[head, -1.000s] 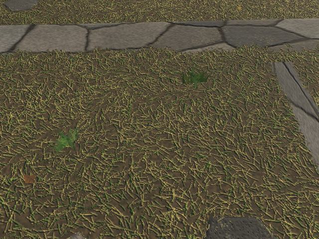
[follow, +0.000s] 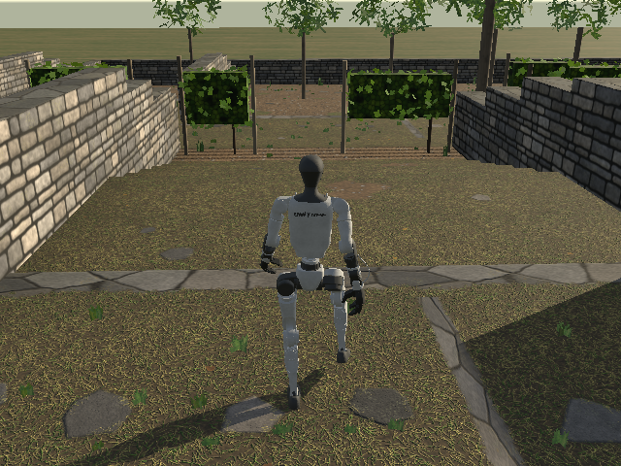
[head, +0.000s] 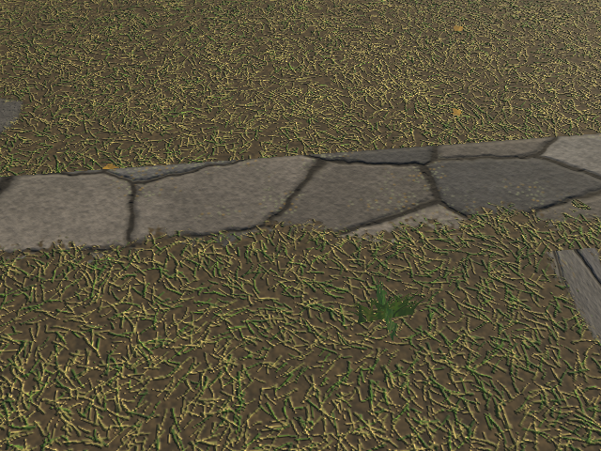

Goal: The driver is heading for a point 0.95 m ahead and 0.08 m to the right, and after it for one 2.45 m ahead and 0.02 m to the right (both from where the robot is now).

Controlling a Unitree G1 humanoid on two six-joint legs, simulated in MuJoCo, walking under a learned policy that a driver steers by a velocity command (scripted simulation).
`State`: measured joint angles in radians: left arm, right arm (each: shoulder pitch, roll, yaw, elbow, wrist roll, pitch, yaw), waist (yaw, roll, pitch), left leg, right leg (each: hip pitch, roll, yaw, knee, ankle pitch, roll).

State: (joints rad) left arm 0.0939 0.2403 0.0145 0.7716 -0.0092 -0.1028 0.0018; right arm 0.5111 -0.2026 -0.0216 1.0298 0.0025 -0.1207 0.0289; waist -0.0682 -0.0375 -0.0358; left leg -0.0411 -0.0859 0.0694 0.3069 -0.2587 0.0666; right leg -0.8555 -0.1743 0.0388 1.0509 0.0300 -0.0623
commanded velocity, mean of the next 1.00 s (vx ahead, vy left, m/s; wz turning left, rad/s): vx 0.90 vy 0.00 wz -0.10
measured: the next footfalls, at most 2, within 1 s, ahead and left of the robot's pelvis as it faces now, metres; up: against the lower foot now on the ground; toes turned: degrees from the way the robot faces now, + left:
right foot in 0.22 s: +0.45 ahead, -0.14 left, +0.00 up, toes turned -2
left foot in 0.72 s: +0.92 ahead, +0.09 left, +0.00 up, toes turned +2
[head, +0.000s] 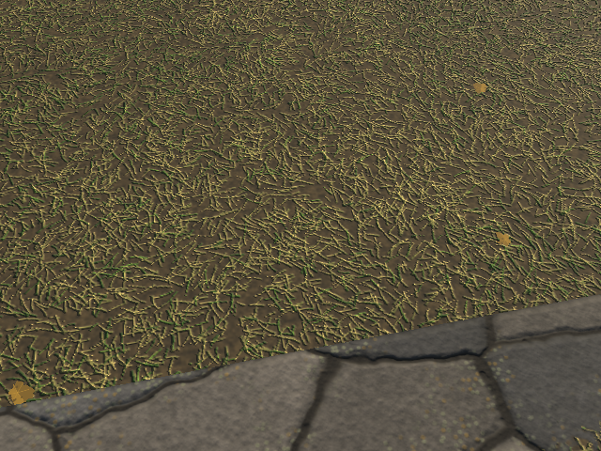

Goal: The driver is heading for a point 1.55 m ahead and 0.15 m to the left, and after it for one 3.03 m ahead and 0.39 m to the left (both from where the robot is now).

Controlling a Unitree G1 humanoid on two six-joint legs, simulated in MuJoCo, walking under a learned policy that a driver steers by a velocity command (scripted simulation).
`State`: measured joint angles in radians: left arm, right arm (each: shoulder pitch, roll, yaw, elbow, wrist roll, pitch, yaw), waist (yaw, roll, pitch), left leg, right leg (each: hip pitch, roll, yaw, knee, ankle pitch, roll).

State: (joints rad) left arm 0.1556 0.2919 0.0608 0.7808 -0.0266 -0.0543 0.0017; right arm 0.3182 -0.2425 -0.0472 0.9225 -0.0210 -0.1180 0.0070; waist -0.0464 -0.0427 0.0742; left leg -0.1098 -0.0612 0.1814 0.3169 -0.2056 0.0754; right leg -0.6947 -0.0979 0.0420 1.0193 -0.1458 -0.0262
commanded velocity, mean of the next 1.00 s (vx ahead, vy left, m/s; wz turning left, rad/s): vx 0.09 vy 0.00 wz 0.24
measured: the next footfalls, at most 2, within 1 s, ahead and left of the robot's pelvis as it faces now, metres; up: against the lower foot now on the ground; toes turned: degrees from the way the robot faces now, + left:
right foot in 0.18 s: +0.30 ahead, -0.08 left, +0.00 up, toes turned -9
left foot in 0.74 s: +0.22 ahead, +0.17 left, +0.00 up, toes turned +10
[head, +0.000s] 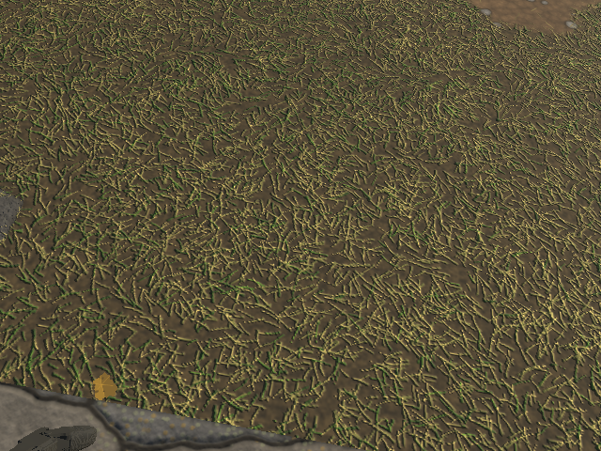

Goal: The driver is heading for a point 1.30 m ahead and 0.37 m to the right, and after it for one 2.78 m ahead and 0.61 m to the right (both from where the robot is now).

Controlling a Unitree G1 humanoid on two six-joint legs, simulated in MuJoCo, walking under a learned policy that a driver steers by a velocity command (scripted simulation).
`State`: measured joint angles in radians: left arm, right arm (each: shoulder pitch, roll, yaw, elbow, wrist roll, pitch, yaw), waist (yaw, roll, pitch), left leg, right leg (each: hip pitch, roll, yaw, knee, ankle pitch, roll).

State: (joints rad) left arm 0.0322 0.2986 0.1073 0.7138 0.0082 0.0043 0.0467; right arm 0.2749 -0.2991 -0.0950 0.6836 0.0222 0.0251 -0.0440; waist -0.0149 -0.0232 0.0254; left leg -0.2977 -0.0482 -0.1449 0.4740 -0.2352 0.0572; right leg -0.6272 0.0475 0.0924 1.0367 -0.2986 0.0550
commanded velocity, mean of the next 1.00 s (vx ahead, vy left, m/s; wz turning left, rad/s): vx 0.04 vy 0.00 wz -0.50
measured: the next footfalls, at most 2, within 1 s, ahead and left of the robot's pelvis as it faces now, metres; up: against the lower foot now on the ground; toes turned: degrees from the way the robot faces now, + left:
right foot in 0.24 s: +0.10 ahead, -0.15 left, +0.00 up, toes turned +2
left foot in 0.58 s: +0.12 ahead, +0.09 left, +0.00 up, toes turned -23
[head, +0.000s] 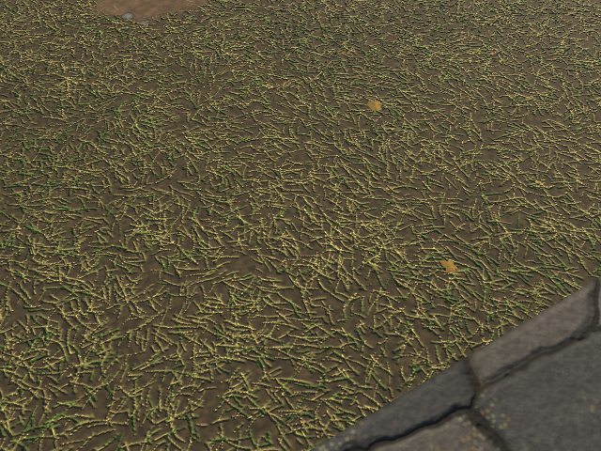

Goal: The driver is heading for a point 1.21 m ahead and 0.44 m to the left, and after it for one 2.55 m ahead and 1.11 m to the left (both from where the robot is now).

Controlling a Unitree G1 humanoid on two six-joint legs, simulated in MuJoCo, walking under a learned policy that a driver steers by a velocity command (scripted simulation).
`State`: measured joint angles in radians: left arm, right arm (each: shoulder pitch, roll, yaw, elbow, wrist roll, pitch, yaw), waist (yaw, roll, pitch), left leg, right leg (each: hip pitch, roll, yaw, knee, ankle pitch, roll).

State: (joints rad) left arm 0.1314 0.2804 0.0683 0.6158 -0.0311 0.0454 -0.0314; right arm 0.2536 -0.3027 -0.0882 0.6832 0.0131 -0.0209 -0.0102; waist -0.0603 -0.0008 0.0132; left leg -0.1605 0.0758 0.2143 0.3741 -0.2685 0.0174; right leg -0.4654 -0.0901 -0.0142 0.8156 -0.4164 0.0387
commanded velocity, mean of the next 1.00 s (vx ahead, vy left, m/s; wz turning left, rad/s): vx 0.87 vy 0.00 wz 0.69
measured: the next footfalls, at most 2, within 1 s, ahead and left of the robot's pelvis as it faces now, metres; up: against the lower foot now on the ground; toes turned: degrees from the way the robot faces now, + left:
right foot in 0.08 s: +0.04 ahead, -0.16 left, +0.00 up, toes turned -3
left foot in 0.52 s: +0.45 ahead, +0.08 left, +0.00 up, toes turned +20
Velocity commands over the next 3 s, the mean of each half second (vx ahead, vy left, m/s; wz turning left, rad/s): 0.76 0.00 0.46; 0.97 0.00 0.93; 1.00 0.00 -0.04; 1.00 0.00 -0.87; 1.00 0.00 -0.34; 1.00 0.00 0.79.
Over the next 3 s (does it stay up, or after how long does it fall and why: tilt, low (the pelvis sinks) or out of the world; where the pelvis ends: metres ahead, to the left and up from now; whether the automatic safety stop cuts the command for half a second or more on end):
stays up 2.12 0.83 -0.06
